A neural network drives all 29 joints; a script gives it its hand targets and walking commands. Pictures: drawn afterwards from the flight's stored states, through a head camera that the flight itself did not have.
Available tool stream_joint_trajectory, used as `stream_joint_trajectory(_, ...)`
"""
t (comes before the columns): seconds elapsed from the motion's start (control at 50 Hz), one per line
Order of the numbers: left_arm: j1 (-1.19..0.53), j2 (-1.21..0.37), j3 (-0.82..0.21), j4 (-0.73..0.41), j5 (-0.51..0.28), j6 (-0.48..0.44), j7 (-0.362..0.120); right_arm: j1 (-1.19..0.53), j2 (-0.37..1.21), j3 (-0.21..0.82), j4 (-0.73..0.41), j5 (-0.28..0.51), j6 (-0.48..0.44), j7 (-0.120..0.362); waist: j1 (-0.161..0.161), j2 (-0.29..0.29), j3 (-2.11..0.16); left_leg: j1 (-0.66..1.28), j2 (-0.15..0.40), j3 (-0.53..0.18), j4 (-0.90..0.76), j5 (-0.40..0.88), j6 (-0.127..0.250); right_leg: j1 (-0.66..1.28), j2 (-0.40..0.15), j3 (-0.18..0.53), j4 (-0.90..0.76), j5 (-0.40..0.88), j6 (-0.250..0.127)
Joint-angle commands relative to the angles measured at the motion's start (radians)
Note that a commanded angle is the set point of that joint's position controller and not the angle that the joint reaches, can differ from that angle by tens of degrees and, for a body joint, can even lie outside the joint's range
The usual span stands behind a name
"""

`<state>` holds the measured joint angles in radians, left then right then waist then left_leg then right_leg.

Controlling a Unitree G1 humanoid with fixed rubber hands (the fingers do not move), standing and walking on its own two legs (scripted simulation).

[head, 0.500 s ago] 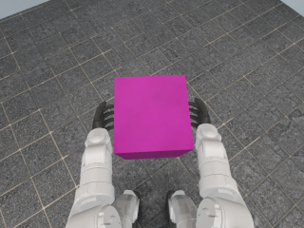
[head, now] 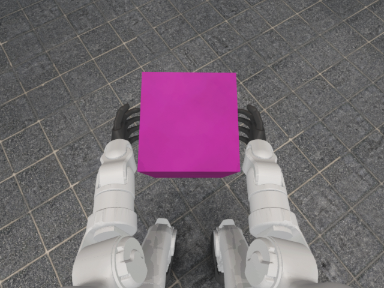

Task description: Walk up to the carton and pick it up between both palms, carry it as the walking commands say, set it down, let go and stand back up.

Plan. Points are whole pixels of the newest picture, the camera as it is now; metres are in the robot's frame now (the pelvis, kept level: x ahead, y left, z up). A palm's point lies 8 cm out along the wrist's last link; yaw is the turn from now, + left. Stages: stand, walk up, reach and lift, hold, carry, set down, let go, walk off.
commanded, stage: set down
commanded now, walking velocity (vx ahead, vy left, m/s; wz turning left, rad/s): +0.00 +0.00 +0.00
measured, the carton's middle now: (188, 134) +0.45 +0.03 -0.13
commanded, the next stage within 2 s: none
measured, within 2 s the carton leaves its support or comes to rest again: neither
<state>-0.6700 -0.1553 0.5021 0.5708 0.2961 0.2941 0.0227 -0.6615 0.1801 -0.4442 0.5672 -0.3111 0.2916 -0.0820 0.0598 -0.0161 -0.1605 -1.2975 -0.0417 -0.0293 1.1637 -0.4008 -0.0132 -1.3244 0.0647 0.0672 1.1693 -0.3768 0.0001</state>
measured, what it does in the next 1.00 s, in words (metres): lowers itself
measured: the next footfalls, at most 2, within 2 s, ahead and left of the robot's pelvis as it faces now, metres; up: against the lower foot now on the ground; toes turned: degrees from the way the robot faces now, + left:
none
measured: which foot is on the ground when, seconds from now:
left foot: down 0.00-1.00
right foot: down 0.00-1.00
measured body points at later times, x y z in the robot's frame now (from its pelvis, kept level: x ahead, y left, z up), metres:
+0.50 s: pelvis -0.02 +0.00 -0.09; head +0.21 +0.00 +0.30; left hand +0.43 +0.18 -0.15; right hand +0.44 -0.11 -0.16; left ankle +0.07 +0.12 -0.62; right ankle +0.08 -0.11 -0.62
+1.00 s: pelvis -0.03 +0.01 -0.15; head +0.25 +0.01 +0.20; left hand +0.45 +0.19 -0.24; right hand +0.48 -0.10 -0.24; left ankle +0.07 +0.12 -0.62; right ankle +0.08 -0.11 -0.62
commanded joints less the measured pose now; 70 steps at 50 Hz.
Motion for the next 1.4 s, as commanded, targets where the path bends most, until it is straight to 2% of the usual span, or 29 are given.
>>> stream_joint_trajectory(0.0,-0.561,-0.915,-0.583,0.085,-0.162,-0.023,-0.265,-0.612,0.981,0.598,0.099,0.158,-0.032,0.226,0.05,-0.058,-0.828,0.256,-0.115,0.025,-0.026,0.243,0.006,0.373,0.096,-0.025,-0.04,0.179,0.012)
stream_joint_trajectory(0.02,-0.56,-0.908,-0.57,0.125,-0.164,-0.023,-0.266,-0.641,0.931,0.584,0.079,0.144,-0.043,0.217,0.002,-0.049,-0.792,0.235,-0.107,0.023,-0.01,0.241,0.005,0.294,0.094,-0.037,-0.02,0.164,0.018)
stream_joint_trajectory(0.04,-0.524,-0.905,-0.551,0.121,-0.154,-0.029,-0.26,-0.653,0.959,0.592,0.084,0.151,-0.044,0.217,0.051,-0.091,-0.809,0.227,-0.118,0.022,0.0,0.254,-0.001,0.29,0.103,-0.037,-0.017,0.168,0.02)
stream_joint_trajectory(0.06,-0.602,-0.904,-0.572,0.106,-0.164,-0.029,-0.262,-0.623,0.938,0.561,0.114,0.147,-0.047,0.212,0.001,-0.051,-0.794,0.17,-0.115,0.024,0.015,0.217,-0.003,0.299,0.1,-0.031,-0.011,0.161,0.015)
stream_joint_trajectory(0.1,-0.574,-0.898,-0.581,0.121,-0.171,-0.029,-0.258,-0.692,0.91,0.622,0.024,0.184,-0.065,0.211,0.031,-0.018,-0.871,0.217,-0.119,0.031,0.048,0.26,-0.004,0.243,0.107,-0.04,0.045,0.188,0.019)
stream_joint_trajectory(0.26,-0.709,-0.854,-0.632,0.042,-0.206,-0.031,-0.23,-0.668,0.936,0.603,0.103,0.185,-0.045,0.186,-0.001,-0.009,-0.968,0.121,-0.127,0.053,0.145,0.202,-0.026,0.191,0.126,-0.056,0.137,0.155,0.025)
stream_joint_trajectory(0.28,-0.714,-0.836,-0.63,0.047,-0.197,-0.027,-0.23,-0.731,0.915,0.617,0.071,0.202,-0.045,0.188,0.039,-0.013,-0.99,0.12,-0.119,0.061,0.163,0.233,-0.026,0.171,0.125,-0.049,0.156,0.163,0.024)
stream_joint_trajectory(0.3,-0.771,-0.853,-0.645,0.019,-0.218,-0.028,-0.229,-0.716,0.915,0.593,0.095,0.192,-0.041,0.188,-0.029,-0.002,-0.981,0.084,-0.126,0.059,0.179,0.187,-0.031,0.175,0.129,-0.051,0.155,0.137,0.022)
stream_joint_trajectory(0.32,-0.778,-0.867,-0.62,0.066,-0.211,-0.02,-0.224,-0.771,0.907,0.6,0.118,0.194,-0.037,0.191,0.029,-0.01,-0.911,0.053,-0.133,0.06,0.162,0.141,-0.022,0.099,0.128,-0.066,0.16,0.081,0.026)
stream_joint_trajectory(0.4,-0.768,-0.851,-0.594,0.081,-0.2,-0.011,-0.216,-0.844,0.905,0.591,0.094,0.214,-0.034,0.193,0.039,-0.023,-0.94,0.029,-0.132,0.053,0.211,0.135,-0.018,0.069,0.128,-0.062,0.211,0.065,0.019)
stream_joint_trajectory(0.42,-0.85,-0.87,-0.611,0.062,-0.22,-0.012,-0.222,-0.855,0.887,0.577,0.097,0.201,-0.029,0.187,-0.014,-0.034,-0.959,0.004,-0.131,0.058,0.224,0.1,-0.019,0.099,0.131,-0.071,0.206,0.045,0.021)
stream_joint_trajectory(0.46,-0.817,-0.84,-0.606,0.083,-0.22,-0.007,-0.214,-0.911,0.896,0.613,0.047,0.236,-0.03,0.185,0.034,-0.051,-1.032,0.015,-0.143,0.075,0.257,0.145,-0.02,0.09,0.135,-0.088,0.244,0.076,0.029)
stream_joint_trajectory(0.56,-0.879,-0.862,-0.545,0.149,-0.187,0.011,-0.209,-0.929,0.872,0.528,0.139,0.202,-0.013,0.193,0.025,-0.004,-0.929,-0.047,-0.133,0.082,0.284,0.085,-0.027,0.013,0.127,-0.08,0.262,0.027,0.021)
stream_joint_trajectory(0.58,-0.914,-0.82,-0.565,0.115,-0.207,0.002,-0.216,-0.93,0.891,0.508,0.17,0.203,-0.006,0.192,-0.014,-0.035,-0.914,-0.059,-0.133,0.066,0.266,0.056,-0.014,0.008,0.127,-0.093,0.269,0.021,0.029)
stream_joint_trajectory(0.68,-0.889,-0.832,-0.538,0.159,-0.192,0.002,-0.209,-0.946,0.856,0.49,0.157,0.194,-0.026,0.189,0.018,-0.005,-0.982,-0.031,-0.134,0.07,0.319,0.163,-0.027,-0.063,0.137,-0.1,0.34,0.082,0.024)
stream_joint_trajectory(0.7,-0.935,-0.846,-0.565,0.129,-0.205,-0.007,-0.215,-0.94,0.872,0.484,0.175,0.192,-0.026,0.188,-0.023,0.007,-0.986,-0.059,-0.131,0.064,0.323,0.176,-0.026,-0.044,0.136,-0.098,0.342,0.124,0.028)
stream_joint_trajectory(0.72,-0.875,-0.852,-0.542,0.162,-0.2,-0.003,-0.21,-0.953,0.865,0.515,0.168,0.209,-0.031,0.19,0.019,-0.021,-1.009,-0.039,-0.129,0.07,0.329,0.172,-0.024,-0.042,0.138,-0.118,0.351,0.104,0.027)
stream_joint_trajectory(0.76,-0.953,-0.85,-0.59,0.102,-0.217,-0.016,-0.207,-0.948,0.851,0.524,0.137,0.212,-0.042,0.187,-0.017,0.021,-1.055,-0.031,-0.132,0.067,0.361,0.227,-0.037,-0.076,0.142,-0.109,0.372,0.159,0.026)
stream_joint_trajectory(0.8,-0.956,-0.797,-0.582,0.096,-0.206,-0.024,-0.199,-1.008,0.849,0.536,0.113,0.231,-0.047,0.192,0.035,0.044,-1.046,-0.026,-0.132,0.07,0.379,0.238,-0.032,-0.129,0.137,-0.096,0.398,0.139,0.027)
stream_joint_trajectory(0.84,-0.953,-0.792,-0.565,0.09,-0.219,-0.021,-0.201,-0.997,0.843,0.539,0.137,0.228,-0.038,0.193,0.013,-0.063,-1.033,-0.083,-0.131,0.065,0.392,0.223,-0.027,-0.087,0.139,-0.117,0.389,0.143,0.037)
stream_joint_trajectory(0.92,-1.073,-0.791,-0.615,0.04,-0.248,-0.026,-0.189,-1.042,0.816,0.553,0.107,0.244,-0.042,0.181,0.014,0.024,-1.106,-0.06,-0.13,0.087,0.416,0.199,-0.042,-0.105,0.144,-0.124,0.444,0.122,0.028)
stream_joint_trajectory(0.98,-1.111,-0.768,-0.627,0.026,-0.278,-0.021,-0.192,-1.056,0.791,0.557,0.111,0.246,-0.035,0.173,-0.016,-0.008,-1.11,-0.109,-0.129,0.091,0.456,0.189,-0.038,-0.106,0.14,-0.112,0.445,0.117,0.027)
stream_joint_trajectory(1.0,-1.067,-0.747,-0.582,0.07,-0.252,-0.017,-0.191,-1.086,0.805,0.557,0.128,0.253,-0.029,0.173,0.028,-0.023,-1.063,-0.154,-0.127,0.103,0.455,0.134,-0.032,-0.105,0.136,-0.119,0.458,0.069,0.026)
stream_joint_trajectory(1.08,-1.091,-0.742,-0.56,0.118,-0.235,-0.003,-0.21,-1.087,0.771,0.502,0.182,0.223,-0.018,0.165,0.003,-0.038,-0.989,-0.206,-0.129,0.091,0.466,0.111,-0.023,-0.151,0.141,-0.121,0.475,0.055,0.033)
stream_joint_trajectory(1.1,-1.096,-0.708,-0.547,0.13,-0.225,-0.001,-0.215,-1.117,0.785,0.502,0.189,0.239,-0.012,0.166,0.037,-0.016,-1.025,-0.197,-0.131,0.114,0.484,0.086,-0.017,-0.153,0.139,-0.117,0.489,0.025,0.029)
stream_joint_trajectory(1.12,-1.102,-0.728,-0.53,0.123,-0.23,-0.003,-0.219,-1.095,0.799,0.48,0.212,0.22,-0.008,0.162,-0.002,-0.04,-0.951,-0.294,-0.129,0.114,0.488,0.062,-0.018,-0.125,0.128,-0.107,0.464,0.033,0.03)
stream_joint_trajectory(1.16,-1.177,-0.687,-0.52,0.103,-0.224,-0.006,-0.227,-1.143,0.789,0.469,0.203,0.226,-0.011,0.16,0.036,-0.018,-0.989,-0.284,-0.125,0.125,0.516,0.05,-0.019,-0.136,0.129,-0.104,0.503,0.013,0.021)
stream_joint_trajectory(1.34,-1.211,-0.721,-0.58,0.083,-0.286,-0.016,-0.227,-1.228,0.774,0.543,0.133,0.283,-0.037,0.167,0.008,-0.027,-1.12,-0.243,-0.115,0.101,0.585,0.202,-0.016,-0.13,0.132,-0.12,0.597,0.157,0.022)
stream_joint_trajectory(1.38,-1.16,-0.68,-0.572,0.115,-0.263,-0.022,-0.225,-1.229,0.753,0.55,0.125,0.296,-0.044,0.169,0.042,-0.008,-1.142,-0.22,-0.114,0.105,0.603,0.223,-0.017,-0.133,0.132,-0.118,0.622,0.178,0.03)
